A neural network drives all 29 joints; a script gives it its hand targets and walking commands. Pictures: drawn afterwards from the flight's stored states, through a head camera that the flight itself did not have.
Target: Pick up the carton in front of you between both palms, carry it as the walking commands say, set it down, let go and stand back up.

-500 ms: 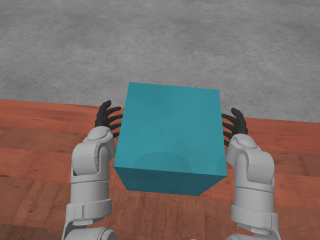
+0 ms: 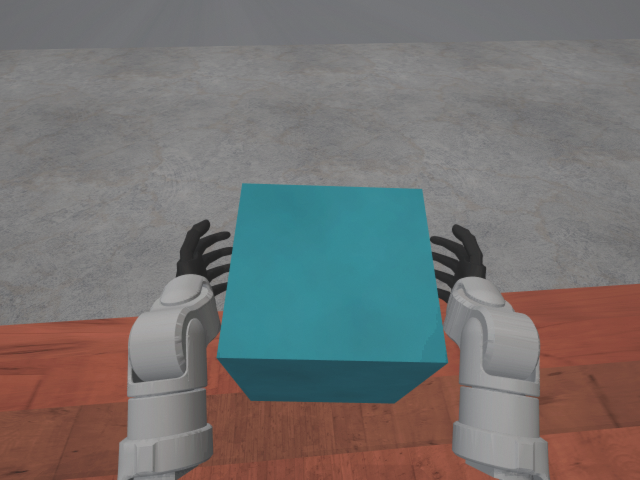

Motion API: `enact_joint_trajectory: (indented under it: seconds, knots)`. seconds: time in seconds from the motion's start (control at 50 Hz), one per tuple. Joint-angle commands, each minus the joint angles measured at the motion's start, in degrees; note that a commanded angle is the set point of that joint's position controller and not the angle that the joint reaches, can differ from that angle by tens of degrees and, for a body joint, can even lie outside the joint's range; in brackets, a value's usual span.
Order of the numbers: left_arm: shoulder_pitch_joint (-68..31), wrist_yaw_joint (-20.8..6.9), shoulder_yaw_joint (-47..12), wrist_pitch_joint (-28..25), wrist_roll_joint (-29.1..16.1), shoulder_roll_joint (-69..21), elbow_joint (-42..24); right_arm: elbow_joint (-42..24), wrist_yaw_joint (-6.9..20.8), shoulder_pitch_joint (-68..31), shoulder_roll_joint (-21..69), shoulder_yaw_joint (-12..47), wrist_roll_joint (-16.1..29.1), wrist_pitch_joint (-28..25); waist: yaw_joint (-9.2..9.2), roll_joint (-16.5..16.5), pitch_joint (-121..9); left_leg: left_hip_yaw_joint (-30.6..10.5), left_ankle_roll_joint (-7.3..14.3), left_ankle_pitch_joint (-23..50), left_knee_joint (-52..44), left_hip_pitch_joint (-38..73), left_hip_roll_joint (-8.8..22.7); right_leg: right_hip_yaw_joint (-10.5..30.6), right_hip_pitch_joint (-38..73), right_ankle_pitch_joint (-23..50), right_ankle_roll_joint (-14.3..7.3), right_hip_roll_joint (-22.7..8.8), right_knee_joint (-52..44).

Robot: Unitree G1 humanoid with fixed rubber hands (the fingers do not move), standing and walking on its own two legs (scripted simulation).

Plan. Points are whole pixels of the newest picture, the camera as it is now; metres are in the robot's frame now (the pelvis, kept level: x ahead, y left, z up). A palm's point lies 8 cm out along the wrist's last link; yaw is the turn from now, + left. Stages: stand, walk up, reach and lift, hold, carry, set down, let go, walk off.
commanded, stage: carry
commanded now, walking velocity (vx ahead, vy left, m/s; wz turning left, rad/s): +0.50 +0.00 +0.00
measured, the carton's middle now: (327, 306) +0.34 -0.01 +0.07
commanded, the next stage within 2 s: none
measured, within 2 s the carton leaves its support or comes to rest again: neither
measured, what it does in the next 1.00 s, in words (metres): goes down: right foot 0.12 m lower, then left foot 0.12 m lower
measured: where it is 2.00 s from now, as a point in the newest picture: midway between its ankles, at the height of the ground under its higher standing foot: (285, 303)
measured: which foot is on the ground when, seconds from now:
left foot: down 0.00-0.42, up 0.44-0.78, down 0.80-1.00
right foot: up 0.00-0.40, down 0.42-0.80, up 0.82-1.00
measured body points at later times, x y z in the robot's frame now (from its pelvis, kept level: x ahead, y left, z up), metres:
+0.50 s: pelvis +0.33 +0.03 -0.15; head +0.34 +0.05 +0.30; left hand +0.64 +0.23 -0.07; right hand +0.68 -0.09 -0.07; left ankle +0.21 +0.09 -0.70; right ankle +0.37 -0.03 -0.86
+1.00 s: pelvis +0.70 +0.13 -0.28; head +0.72 +0.13 +0.17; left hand +1.03 +0.28 -0.24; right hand +1.01 -0.04 -0.24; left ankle +0.64 +0.18 -0.98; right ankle +0.74 -0.01 -0.93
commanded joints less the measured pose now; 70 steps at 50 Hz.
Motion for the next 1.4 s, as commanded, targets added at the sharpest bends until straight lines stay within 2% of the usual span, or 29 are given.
enact_joint_trajectory:
  seconds: [0.0, 0.02, 0.06, 0.12, 0.3, 0.34, 0.38, 0.4, 0.42, 0.44, 0.48, 0.54, 0.68, 0.72, 0.76, 0.78, 0.8, 0.86, 0.94, 1.06, 1.1, 1.12, 1.14, 1.16, 1.18, 1.22, 1.26, 1.32, 1.38]
  knots:
    - [-24.9, 1.7, -26.5, 1.4, -2.1, -33.1, 4.7, 0.2, -0.7, -23.4, 32.5, 30.8, 8.6, 0.0, -0.66, 5.9, -7.3, -32.7, 3.6, 32.6, -3.8, 27.6, 15.6, 5.5, -34.5, 3.8, -0.4, 3.1, 9.5]
    - [-24.5, 2.5, -23.9, 0.8, -0.2, -33.6, 3.8, 1.3, -0.1, -27.7, 36.8, 33.1, 11.9, 0.5, 0.29, 3.5, -8.3, -38.9, 9.0, 13.4, -6.0, 25.6, 18.5, 9.0, -35.3, 4.4, -0.5, -0.3, 5.7]
    - [-24.4, 1.9, -24.6, -0.4, -1.1, -38.0, 6.8, -2.8, 1.6, -34.4, 43.6, 37.1, 17.2, -1.7, 0.73, -6.5, -10.4, -37.2, 5.2, 7.2, -4.5, 18.2, 12.3, 8.0, -30.8, 11.2, 0.8, -3.2, -5.8]
    - [-25.7, 0.1, -25.1, -3.8, -1.9, -43.6, 8.5, -3.0, 2.1, -33.9, 45.9, 37.8, 15.6, -4.2, -0.23, -1.1, -17.4, -40.5, 12.4, 4.7, -3.7, 18.6, 16.1, 8.2, -29.5, 14.3, 2.8, -3.8, -15.0]
    - [-20.7, -0.8, -32.9, -10.9, -1.8, -45.4, 6.4, 0.7, 3.4, -19.9, 47.0, 38.3, 12.0, -11.1, -5.04, 0.1, -13.5, -18.0, 1.4, 1.3, 10.1, 15.3, -0.4, -3.0, -15.6, 55.2, -1.5, 2.1, -48.9]
    - [-19.4, -1.0, -33.1, -11.6, -3.7, -44.1, 4.1, -0.9, 2.5, -18.3, 45.8, 37.1, 11.3, -12.2, -0.38, 3.1, -16.0, -11.4, -0.7, 3.3, 21.9, 9.1, -1.7, -5.5, -0.8, 61.8, -2.6, 3.1, -48.5]
    - [-18.6, 0.1, -32.3, -11.9, -3.3, -39.9, 1.9, -0.3, 2.1, -16.1, 43.2, 36.6, 11.6, -12.1, 12.42, -5.8, -19.5, -6.3, -4.4, 18.1, 47.4, 3.4, -0.4, -6.6, 16.1, 52.1, -4.8, 1.9, -52.9]
    - [-17.5, 0.6, -33.1, -11.8, -2.5, -39.0, 1.8, -1.9, 1.9, -17.5, 41.7, 35.7, 10.7, -12.3, 15.88, -15.0, -17.5, -5.5, -7.6, -24.2, 63.8, -15.3, -5.6, 8.2, 30.3, 54.4, -10.0, -7.6, -52.0]
    - [-15.1, 1.2, -32.5, -11.3, -2.9, -37.5, 4.5, -0.9, 1.0, -17.8, 39.4, 34.5, 10.7, -11.6, 11.6, -12.7, -17.8, -8.4, -6.5, -41.2, 67.0, -25.0, -8.2, 21.9, 34.2, 71.3, -12.5, -14.9, -44.6]
    - [-15.1, 1.7, -33.6, -10.3, -3.7, -38.2, 6.5, -3.0, 0.2, -17.6, 35.4, 31.0, 8.6, -11.6, 9.08, -4.1, -17.4, -14.2, -6.0, -37.9, 61.9, -30.5, -4.3, 33.2, 31.1, 63.4, -18.3, -20.6, -44.8]
    - [-25.0, 0.9, -39.6, -9.6, -11.4, -40.1, 1.9, 1.4, -1.5, -11.5, 31.3, 24.4, 3.3, -10.4, 10.4, 0.2, -14.0, -17.4, -5.2, -37.6, 51.8, -32.8, -0.8, 41.3, 22.3, 42.5, -20.0, -21.1, -46.1]
    - [-28.7, -1.1, -41.4, -8.6, -14.7, -43.5, 2.9, 4.7, -1.4, -13.5, 34.5, 22.8, 2.4, -10.1, 6.12, -3.5, -12.4, -13.5, -5.6, -31.9, 33.5, -21.2, 1.8, 37.3, 5.5, 37.1, -18.5, -19.7, -50.5]
    - [-24.8, -1.1, -37.0, -10.4, -12.0, -44.3, 6.4, 0.4, -0.3, -22.5, 38.4, 29.1, 8.2, -12.1, 10.21, -11.1, -8.2, -3.2, -5.8, 10.0, -1.8, 1.8, -1.4, 13.7, -7.7, 24.2, -8.0, -4.8, -40.1]
    - [-20.4, 0.0, -35.4, -10.2, -9.8, -41.6, 8.3, -1.7, -0.8, -21.6, 36.1, 30.5, 7.8, -11.6, 5.47, -14.0, -12.4, 2.2, -4.4, 14.0, 1.8, 11.8, -3.2, 6.8, -6.7, 32.8, -5.8, -5.3, -28.1]
    - [-17.7, 0.6, -33.0, -9.9, -6.8, -39.2, 8.1, -0.6, -1.0, -20.1, 34.4, 31.0, 8.0, -10.6, -4.9, -7.0, -17.4, 4.3, -2.0, 4.4, -3.4, 24.7, -4.9, 0.6, -7.2, 50.2, -1.9, -4.0, -4.9]
    - [-19.3, 0.9, -32.1, -9.3, -6.6, -39.1, 8.4, 0.5, -1.0, -19.6, 33.0, 30.4, 8.8, -10.0, -7.72, 2.3, -14.8, -5.7, 1.7, 5.4, -4.9, 28.9, 2.9, 0.0, -17.6, 20.9, -0.4, -0.6, 15.3]
    - [-17.1, 1.6, -29.0, -8.9, -4.1, -36.7, 9.3, 3.3, -1.2, -16.5, 32.9, 31.1, 8.9, -9.3, -3.26, 5.5, -14.3, -24.7, 2.2, 28.5, 2.3, 35.1, 12.6, 5.3, -31.5, -0.9, 1.4, 2.8, 17.9]
    - [-17.3, 2.7, -26.1, -8.0, -2.7, -34.0, 9.6, 1.2, -0.9, -21.5, 34.7, 34.8, 14.1, -8.7, -2.01, 0.3, -13.3, -43.9, 9.3, 2.5, -0.4, 32.1, 16.2, 9.5, -44.7, 5.3, 0.4, -2.7, 7.3]
    - [-25.4, 0.7, -26.7, -10.5, -3.6, -41.9, 7.9, -0.2, 1.8, -28.8, 43.8, 38.2, 16.4, -9.9, -1.26, -1.1, -14.6, -36.8, 10.2, 2.3, -2.7, 20.3, 15.5, 9.6, -36.1, 10.4, 1.9, -4.8, -11.0]
    - [-23.3, 0.1, -31.5, -14.0, -4.8, -42.3, 5.0, 0.1, 2.3, -20.1, 43.6, 37.2, 14.2, -13.5, -4.49, 1.7, -14.0, -15.8, 2.8, -9.2, 8.3, 12.1, 0.8, -0.7, -18.3, 52.8, -0.6, 0.2, -47.3]
    - [-21.3, 0.1, -31.6, -13.6, -5.0, -39.7, 3.6, 0.0, 1.2, -16.8, 41.2, 36.6, 13.6, -13.7, -2.58, 3.6, -12.0, -13.6, 2.8, -9.4, 12.2, 4.6, 0.2, -4.0, -7.2, 58.3, -1.5, 1.2, -49.9]
    - [-17.4, 0.4, -31.7, -13.3, -4.6, -38.0, 3.8, -1.0, 0.8, -17.5, 40.0, 36.0, 12.6, -13.6, 3.71, 7.2, -17.2, -9.6, 1.1, -1.0, 19.9, 5.0, 2.3, -6.5, 3.9, 59.5, -2.4, 1.6, -43.0]
    - [-18.9, 0.9, -31.5, -13.3, -4.7, -36.3, 2.9, 0.2, 0.7, -15.2, 39.6, 36.0, 11.9, -13.1, 7.6, 0.1, -19.6, -5.8, -1.9, 10.0, 31.1, 6.5, 1.9, -8.9, 8.8, 52.5, -2.1, 3.3, -45.7]
    - [-19.5, 1.1, -31.7, -13.0, -5.2, -35.1, 0.1, 1.8, 0.4, -13.1, 37.8, 34.2, 10.3, -12.4, 13.84, -2.8, -20.8, -4.4, -4.2, 14.2, 45.4, 2.0, 1.9, -5.5, 17.2, 48.0, -4.6, 1.4, -48.5]
    - [-16.9, 1.2, -32.7, -12.2, -5.6, -33.7, 2.8, -0.1, -0.1, -14.6, 36.4, 33.6, 10.1, -12.2, 15.19, -14.8, -16.2, -5.1, -6.5, -23.4, 62.4, -12.2, -4.1, 6.8, 24.2, 50.1, -8.9, -6.4, -48.5]
    - [-15.4, 1.7, -33.8, -10.9, -7.2, -33.5, 7.8, 0.9, -2.3, -14.4, 30.0, 27.1, 4.6, -10.9, 7.56, -8.7, -14.6, -11.7, -5.3, -37.0, 59.0, -24.1, -4.1, 33.0, 22.1, 59.9, -13.1, -18.4, -48.1]
    - [-24.1, 1.0, -37.6, -10.1, -12.4, -38.0, 4.4, 3.6, -2.6, -12.5, 30.2, 23.5, 3.4, -10.2, 7.11, -3.6, -13.4, -13.3, -4.9, -34.3, 50.1, -27.9, 0.3, 41.0, 13.8, 36.2, -16.6, -19.6, -48.7]
    - [-27.2, -0.6, -38.2, -10.1, -13.3, -42.6, 6.3, 7.2, -1.9, -16.0, 34.7, 23.2, 4.0, -11.1, 7.54, -4.3, -10.2, -11.7, -6.1, -32.4, 32.6, -25.7, 1.3, 35.5, 7.7, 48.9, -14.9, -17.1, -50.0]
    - [-27.4, -1.9, -38.9, -11.7, -13.9, -47.0, 7.6, 6.2, 0.0, -17.9, 40.2, 26.5, 5.7, -13.4, 9.41, -3.7, -12.2, -9.9, -5.2, -7.1, 15.0, -22.6, 2.3, 22.1, 6.9, 39.7, -10.2, -8.3, -41.6]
